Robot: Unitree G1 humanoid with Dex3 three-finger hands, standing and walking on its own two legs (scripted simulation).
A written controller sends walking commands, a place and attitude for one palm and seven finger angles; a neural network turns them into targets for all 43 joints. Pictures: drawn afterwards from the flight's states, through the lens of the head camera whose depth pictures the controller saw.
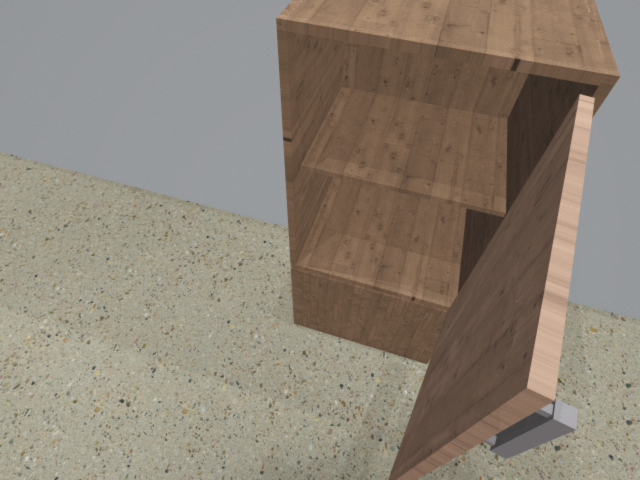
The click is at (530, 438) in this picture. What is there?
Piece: cupboard door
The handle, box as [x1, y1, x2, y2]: [484, 399, 577, 458]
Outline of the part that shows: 577,409 555,399 553,402 485,440 484,442 491,446 490,450 507,458 574,430 576,426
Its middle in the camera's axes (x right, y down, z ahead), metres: +0.20 +0.19 +0.40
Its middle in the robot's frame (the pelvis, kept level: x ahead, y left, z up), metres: +0.19 -0.18 +0.04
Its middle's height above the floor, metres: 0.80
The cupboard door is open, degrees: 80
